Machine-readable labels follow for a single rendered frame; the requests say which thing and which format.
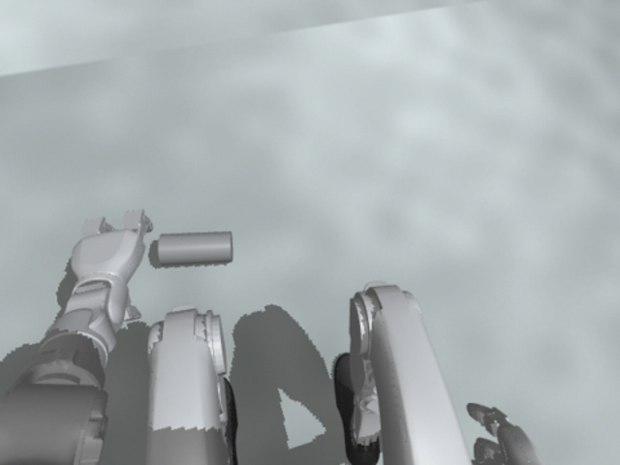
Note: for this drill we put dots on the right robot foot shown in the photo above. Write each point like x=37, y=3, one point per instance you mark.
x=344, y=393

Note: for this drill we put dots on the right robot hand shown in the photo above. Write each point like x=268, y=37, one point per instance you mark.
x=515, y=447

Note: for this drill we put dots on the left robot arm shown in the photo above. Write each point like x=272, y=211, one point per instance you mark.
x=54, y=413

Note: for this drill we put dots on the can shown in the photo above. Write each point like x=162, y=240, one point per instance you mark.
x=195, y=248

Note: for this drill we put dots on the left robot hand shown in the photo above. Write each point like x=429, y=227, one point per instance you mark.
x=102, y=249

